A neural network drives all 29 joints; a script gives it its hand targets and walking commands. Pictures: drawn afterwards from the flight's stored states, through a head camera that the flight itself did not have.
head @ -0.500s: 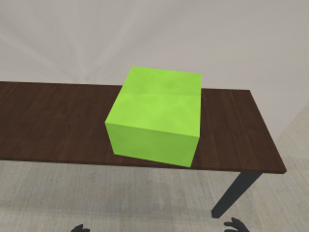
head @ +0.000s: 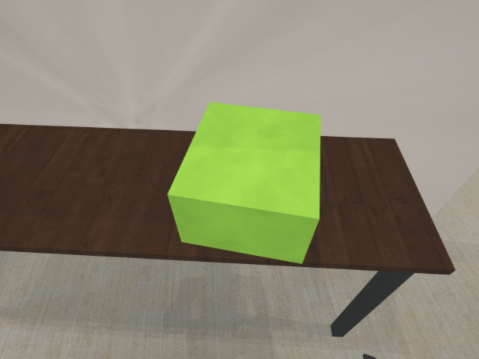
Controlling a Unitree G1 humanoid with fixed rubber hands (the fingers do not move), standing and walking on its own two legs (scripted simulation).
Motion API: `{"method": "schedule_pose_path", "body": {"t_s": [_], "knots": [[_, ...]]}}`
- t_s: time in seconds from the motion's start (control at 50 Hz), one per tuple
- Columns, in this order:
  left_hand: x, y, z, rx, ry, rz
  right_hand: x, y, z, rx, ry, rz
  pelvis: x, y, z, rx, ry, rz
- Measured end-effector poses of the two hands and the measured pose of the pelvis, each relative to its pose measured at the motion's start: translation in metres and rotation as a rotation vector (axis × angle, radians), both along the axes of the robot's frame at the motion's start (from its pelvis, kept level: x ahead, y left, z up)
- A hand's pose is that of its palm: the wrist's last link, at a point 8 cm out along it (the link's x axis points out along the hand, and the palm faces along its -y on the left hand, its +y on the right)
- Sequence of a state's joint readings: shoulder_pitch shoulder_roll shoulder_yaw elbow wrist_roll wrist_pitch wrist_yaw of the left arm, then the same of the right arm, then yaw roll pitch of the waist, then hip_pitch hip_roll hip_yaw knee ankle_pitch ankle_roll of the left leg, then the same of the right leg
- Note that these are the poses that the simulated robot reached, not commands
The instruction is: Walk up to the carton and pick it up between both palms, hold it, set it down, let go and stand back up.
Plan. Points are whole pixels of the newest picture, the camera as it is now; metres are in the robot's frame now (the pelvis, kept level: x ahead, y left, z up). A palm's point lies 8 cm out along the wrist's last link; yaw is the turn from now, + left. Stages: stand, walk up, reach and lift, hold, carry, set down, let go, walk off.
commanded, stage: stand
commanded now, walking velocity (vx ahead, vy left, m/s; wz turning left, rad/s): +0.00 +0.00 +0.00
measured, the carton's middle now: (252, 177) +0.48 -0.02 +0.01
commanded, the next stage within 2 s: walk up in 0.96 s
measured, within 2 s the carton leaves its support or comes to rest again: neither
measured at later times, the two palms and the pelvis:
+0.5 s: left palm out of the picture +0.09 +0.23 -0.12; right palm out of the picture +0.07 -0.25 -0.12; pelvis +0.01 +0.00 +0.00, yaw -1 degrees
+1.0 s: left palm out of the picture -0.01 +0.23 -0.13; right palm out of the picture +0.01 -0.24 -0.13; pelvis -0.01 -0.01 +0.01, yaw +0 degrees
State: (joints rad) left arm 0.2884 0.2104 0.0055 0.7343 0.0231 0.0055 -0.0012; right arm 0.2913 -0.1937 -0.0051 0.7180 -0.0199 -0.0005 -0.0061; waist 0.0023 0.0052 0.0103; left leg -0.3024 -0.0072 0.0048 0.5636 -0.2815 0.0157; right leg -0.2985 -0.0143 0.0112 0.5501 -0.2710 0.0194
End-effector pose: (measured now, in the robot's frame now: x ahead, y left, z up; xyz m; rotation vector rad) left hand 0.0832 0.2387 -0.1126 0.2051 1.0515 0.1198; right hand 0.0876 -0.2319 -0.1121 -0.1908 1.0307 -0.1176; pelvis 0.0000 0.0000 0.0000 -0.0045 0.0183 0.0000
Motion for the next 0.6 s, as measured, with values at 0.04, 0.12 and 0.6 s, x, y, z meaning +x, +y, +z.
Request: {"method": "schedule_pose_path", "body": {"t_s": [0.04, 0.12, 0.6], "knots": [[-0.003, 0.0, -0.001, 0.002, 0.012, 0.01, 0.0, -0.003, 0.0, -0.002, 0.013, 0.005, 0.002, -0.001, 0.0, 0.001, 0.003, -0.001], [-0.006, -0.007, -0.006, -0.014, 0.034, 0.017, 0.005, -0.009, 0.004, -0.019, 0.003, -0.004, 0.004, -0.004, 0.001, 0.002, 0.004, -0.002], [0.001, -0.004, -0.006, -0.001, 0.056, 0.027, -0.03, -0.012, -0.005, -0.014, 0.098, -0.074, 0.012, -0.003, 0.005, 0.004, -0.031, -0.002]]}}
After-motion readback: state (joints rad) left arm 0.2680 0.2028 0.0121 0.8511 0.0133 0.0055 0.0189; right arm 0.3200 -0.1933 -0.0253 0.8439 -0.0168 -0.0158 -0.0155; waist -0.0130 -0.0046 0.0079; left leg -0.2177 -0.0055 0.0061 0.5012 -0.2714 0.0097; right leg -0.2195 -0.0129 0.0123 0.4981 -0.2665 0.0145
